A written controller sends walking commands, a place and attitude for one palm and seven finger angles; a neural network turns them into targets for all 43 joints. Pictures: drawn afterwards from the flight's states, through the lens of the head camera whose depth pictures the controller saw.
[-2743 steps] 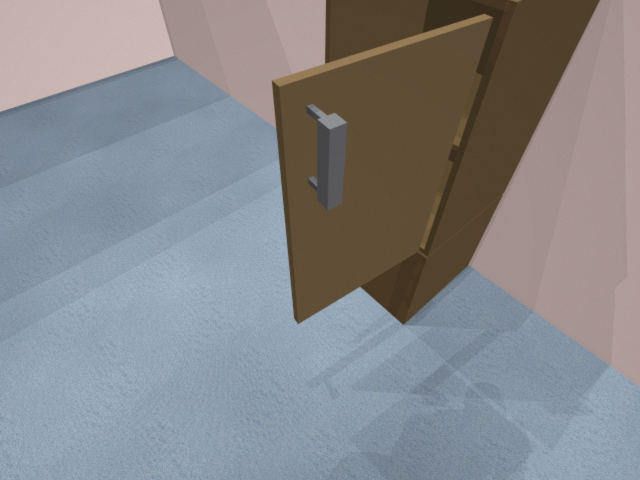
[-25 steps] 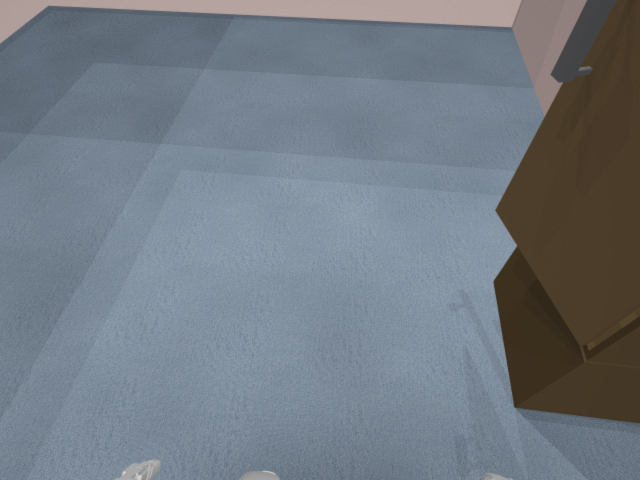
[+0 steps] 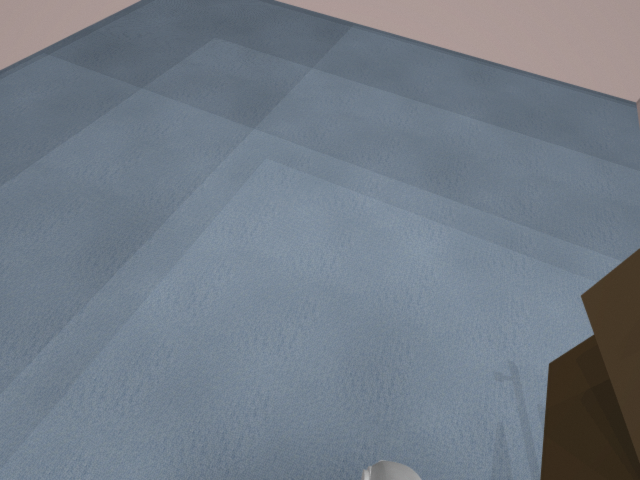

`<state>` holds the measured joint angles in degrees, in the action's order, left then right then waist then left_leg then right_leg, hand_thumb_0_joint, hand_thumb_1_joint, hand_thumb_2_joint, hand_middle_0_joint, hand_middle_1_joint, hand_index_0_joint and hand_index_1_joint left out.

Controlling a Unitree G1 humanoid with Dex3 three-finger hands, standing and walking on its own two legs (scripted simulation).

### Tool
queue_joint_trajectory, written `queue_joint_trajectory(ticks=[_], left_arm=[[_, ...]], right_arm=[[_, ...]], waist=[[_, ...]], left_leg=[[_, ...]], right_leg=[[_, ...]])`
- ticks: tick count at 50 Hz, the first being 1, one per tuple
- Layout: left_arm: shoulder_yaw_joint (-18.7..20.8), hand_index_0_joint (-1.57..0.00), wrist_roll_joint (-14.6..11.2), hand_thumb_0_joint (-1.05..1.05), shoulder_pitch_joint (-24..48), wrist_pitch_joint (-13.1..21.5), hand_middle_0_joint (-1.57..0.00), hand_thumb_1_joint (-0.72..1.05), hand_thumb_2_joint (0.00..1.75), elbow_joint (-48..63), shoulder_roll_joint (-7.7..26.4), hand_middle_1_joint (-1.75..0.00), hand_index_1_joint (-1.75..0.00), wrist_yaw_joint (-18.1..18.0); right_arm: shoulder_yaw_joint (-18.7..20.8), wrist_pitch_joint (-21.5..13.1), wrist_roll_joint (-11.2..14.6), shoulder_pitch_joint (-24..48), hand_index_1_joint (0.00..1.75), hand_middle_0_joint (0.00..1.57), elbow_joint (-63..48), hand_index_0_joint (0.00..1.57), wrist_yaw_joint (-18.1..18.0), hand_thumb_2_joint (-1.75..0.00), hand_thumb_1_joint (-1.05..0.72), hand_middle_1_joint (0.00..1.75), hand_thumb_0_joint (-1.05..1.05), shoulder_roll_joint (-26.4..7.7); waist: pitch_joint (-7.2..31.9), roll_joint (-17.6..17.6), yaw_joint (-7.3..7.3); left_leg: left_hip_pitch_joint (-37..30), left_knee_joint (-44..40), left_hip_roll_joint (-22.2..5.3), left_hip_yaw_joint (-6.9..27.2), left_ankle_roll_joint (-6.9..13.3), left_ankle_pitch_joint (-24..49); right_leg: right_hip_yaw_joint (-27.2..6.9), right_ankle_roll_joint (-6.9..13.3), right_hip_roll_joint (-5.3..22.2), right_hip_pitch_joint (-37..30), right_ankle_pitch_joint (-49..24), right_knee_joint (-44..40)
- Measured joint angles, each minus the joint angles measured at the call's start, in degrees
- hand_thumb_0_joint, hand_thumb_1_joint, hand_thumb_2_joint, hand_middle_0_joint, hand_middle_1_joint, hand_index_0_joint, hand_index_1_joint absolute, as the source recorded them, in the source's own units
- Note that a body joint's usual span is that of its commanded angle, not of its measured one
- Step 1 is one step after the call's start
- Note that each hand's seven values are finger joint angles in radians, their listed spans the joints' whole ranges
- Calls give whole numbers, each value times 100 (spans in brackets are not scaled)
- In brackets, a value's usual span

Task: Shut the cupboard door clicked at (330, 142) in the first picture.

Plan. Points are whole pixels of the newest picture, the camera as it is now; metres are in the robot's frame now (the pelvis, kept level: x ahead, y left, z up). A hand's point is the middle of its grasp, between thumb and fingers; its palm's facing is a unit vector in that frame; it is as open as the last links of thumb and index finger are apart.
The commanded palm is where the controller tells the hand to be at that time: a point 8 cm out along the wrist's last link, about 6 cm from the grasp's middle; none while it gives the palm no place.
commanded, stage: walk to a spot facing it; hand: left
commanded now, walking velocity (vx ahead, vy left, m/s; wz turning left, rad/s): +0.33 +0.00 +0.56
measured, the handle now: out of the picture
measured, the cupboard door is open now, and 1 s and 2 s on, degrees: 18 18 18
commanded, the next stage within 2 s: turn to face it in 1.00 s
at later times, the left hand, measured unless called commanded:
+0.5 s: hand (207, 460) +0.16 +0.16 -0.15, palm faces +0.32 -0.92 -0.20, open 7.2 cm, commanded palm none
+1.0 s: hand (132, 363) +0.29 +0.30 -0.16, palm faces +0.51 -0.84 -0.18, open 7.4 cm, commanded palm none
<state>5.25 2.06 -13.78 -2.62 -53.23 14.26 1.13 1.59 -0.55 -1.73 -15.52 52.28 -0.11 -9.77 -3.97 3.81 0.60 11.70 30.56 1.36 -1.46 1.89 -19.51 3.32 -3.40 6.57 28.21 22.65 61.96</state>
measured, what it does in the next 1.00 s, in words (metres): walks ahead, turning left: right foot, then left foot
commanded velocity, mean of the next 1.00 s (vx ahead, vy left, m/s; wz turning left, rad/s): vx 0.33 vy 0.00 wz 0.40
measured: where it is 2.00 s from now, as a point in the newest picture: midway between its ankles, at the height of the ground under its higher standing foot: (254, 352)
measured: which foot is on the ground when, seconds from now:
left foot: down 0.00-0.24, up 0.26-0.70, down 0.72-1.00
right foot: up 0.00-0.22, down 0.24-0.70, up 0.72-1.00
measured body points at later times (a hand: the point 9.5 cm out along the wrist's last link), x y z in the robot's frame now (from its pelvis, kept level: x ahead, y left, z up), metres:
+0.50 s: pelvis +0.16 -0.04 +0.01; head +0.19 -0.03 +0.46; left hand +0.15 +0.20 -0.14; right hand +0.28 -0.28 -0.13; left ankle +0.14 +0.09 -0.65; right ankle +0.18 -0.15 -0.73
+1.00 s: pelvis +0.32 +0.10 +0.01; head +0.34 +0.13 +0.46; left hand +0.26 +0.35 -0.14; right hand +0.48 -0.09 -0.13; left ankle +0.26 +0.14 -0.73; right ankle +0.47 -0.02 -0.67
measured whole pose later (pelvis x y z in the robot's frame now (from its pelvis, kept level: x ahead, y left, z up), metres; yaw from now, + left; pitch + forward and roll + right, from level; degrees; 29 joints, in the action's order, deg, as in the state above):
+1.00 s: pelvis +0.32 +0.10 +0.01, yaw +30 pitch +0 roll +0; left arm 4.2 2.3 -11.5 -0.1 -54.3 12.4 1.5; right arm 1.8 -2.9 -0.9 -15.7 56.1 -1.2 -9.5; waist -3.4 2.5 -0.2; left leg 6.5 20.0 3.3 -3.1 4.7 -13.7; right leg 1.3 -2.8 7.5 33.3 9.6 54.8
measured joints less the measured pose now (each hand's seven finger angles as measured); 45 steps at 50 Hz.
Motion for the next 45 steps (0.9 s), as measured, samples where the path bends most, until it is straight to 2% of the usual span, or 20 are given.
queue_joint_trajectory(ticks=[2, 6, 11, 12, 13, 15, 17, 20, 23, 27, 31, 34, 35, 36, 38, 40, 42, 45], left_arm=[[-14, -20, -17, 1, 128, 50, -20, 91, 90, 61, -6, -30, -30, 25], [-51, -20, -42, 1, 410, 120, -19, 91, 90, 220, -58, -30, -30, 71], [-84, -20, -49, 0, 640, 244, -19, 91, 90, 402, -126, -30, -30, 121], [-103, -20, -40, 0, 639, 317, -20, 91, 90, 457, -120, -30, -30, 130], [-118, -20, -12, 0, 655, 416, -20, 91, 90, 505, -117, -30, -30, 115], [-156, -20, -2, 0, 680, 505, -20, 91, 90, 525, -228, -30, -30, 42], [-177, -20, 9, 0, 564, 500, -20, 91, 90, 479, -326, -30, -30, -25], [-177, -20, 21, 0, 316, 480, -20, 91, 90, 264, -450, -30, -30, -90], [-130, -21, 9, 0, 59, 522, -20, 91, 90, 58, -508, -30, -30, -141], [-92, -21, 19, 0, -241, 590, -20, 93, 90, -145, -410, -30, -30, -142], [-109, -21, 33, 0, -513, 585, -20, 92, 90, -309, -323, -30, -30, -110], [-113, -20, 30, 0, -736, 531, -20, 92, 90, -412, -248, -30, -30, -78], [-114, -20, 14, 0, -843, 505, -20, 91, 90, -437, -229, -30, -30, -60], [-112, -20, -9, 0, -942, 456, -20, 91, 90, -455, -242, -30, -30, -30], [-123, -20, -20, 0, -842, 275, -20, 91, 90, -493, -140, -30, -30, -5], [-91, -20, -7, 1, -632, 191, -20, 91, 90, -480, -48, -30, -30, -30], [-56, -20, 23, 1, -399, 197, -20, 91, 90, -408, -18, -30, -30, -24], [-59, -20, 40, 1, -117, 254, -19, 91, 90, -248, -50, -30, -30, 2]], right_arm=[[-26, -48, 13, -161, 30, 20, 105, 20, -29, -90, -91, 30, 1, 26], [-21, -52, 13, -430, 30, 20, 331, 20, -32, -90, -90, 30, 1, 26], [48, 19, 4, -624, 30, 20, 554, 20, -9, -90, -90, 30, 1, -64], [65, 28, 24, -692, 30, 20, 576, 21, -2, -90, -90, 30, 1, -82], [88, 42, 58, -715, 30, 20, 607, 20, 6, -90, -90, 30, 1, -96], [163, 134, 61, -579, 30, 20, 673, 20, 23, -90, -90, 30, 1, -194], [229, 195, 22, -403, 30, 20, 665, 20, 52, -90, -91, 30, 1, -272], [295, 222, -1, -157, 30, 19, 529, 20, 111, -90, -91, 30, 1, -332], [322, 228, 6, 41, 30, 19, 373, 20, 161, -90, -91, 30, 1, -322], [318, 253, 6, 366, 29, 19, 207, 20, 231, -90, -91, 30, 1, -300], [256, 220, 11, 787, 29, 19, 31, 19, 305, -90, -91, 30, 1, -301], [198, 127, 8, 1038, 29, 19, -141, 19, 339, -90, -91, 30, 1, -301], [168, 64, -2, 1082, 30, 19, -224, 20, 345, -90, -91, 30, 1, -320], [148, -21, -23, 1106, 30, 19, -324, 20, 337, -90, -91, 30, 1, -378], [118, -150, -9, 1166, 30, 19, -389, 20, 226, -90, -91, 30, 1, -332], [45, -187, 9, 1068, 30, 19, -369, 20, 123, -90, -91, 30, 1, -248], [-8, -194, 19, 893, 30, 19, -263, 20, 41, -90, -91, 30, 0, -157], [-70, -210, 42, 563, 30, 19, -4, 20, -22, -90, -91, 30, 1, -6]], waist=[[-8, -83, 23], [-8, -249, 97], [-10, -416, 198], [18, -428, 216], [25, -407, 203], [-64, -519, 190], [-42, -530, 182], [52, -495, 225], [123, -409, 205], [88, -307, 68], [-80, -228, -130], [-188, -133, -266], [-188, -108, -285], [-148, -191, -271], [-254, -123, -241], [-272, -59, -266], [-242, -51, -261], [-138, -87, -229]], left_leg=[[-228, -324, 9, 130, 14, 117], [-598, -725, -9, 372, -35, 171], [-855, -531, -73, 577, -194, -234], [-792, -244, -65, 658, -198, -443], [-562, 397, -24, 667, -141, -690], [133, 2173, 7, 669, -19, -1001], [846, 3482, -25, 464, 1, -650], [1601, 4047, -233, 180, -84, -10], [2040, 3800, -416, 27, -186, 324], [2234, 2882, -587, -138, -238, 455], [2024, 1674, -617, -318, -145, 427], [1615, 921, -496, -483, -4, 304], [1379, 604, -417, -536, 56, 313], [1297, 446, -405, -480, 180, 643], [1364, 882, -267, -469, 276, 614], [1183, 841, -155, -444, 276, 381], [876, 485, -51, -382, 235, 394], [343, -162, 76, -284, 278, 519]], right_leg=[[-91, -54, -34, 176, -249, -149], [-165, -104, -76, 258, -604, -1121], [-65, -40, -283, -192, -957, -2472], [-33, 6, -323, -435, -934, -2810], [11, 218, -298, -502, -1238, -2882], [224, 405, -264, -555, -1099, -2582], [383, 418, -210, -756, -908, -2689], [659, 381, -163, -1182, -966, -3217], [969, 372, -137, -1595, -993, -3694], [1352, 287, -95, -2058, -896, -4048], [1634, 99, 26, -2393, -607, -4005], [1756, -116, 253, -2555, -208, -3638], [1751, -156, 387, -2512, 15, -3289], [1662, -108, 474, -2285, 238, -2619], [833, 15, 452, -1564, 613, -893], [292, 97, 295, -859, 435, 238], [73, 119, 228, -354, 9, 507], [-101, 99, 172, 141, -554, 213]])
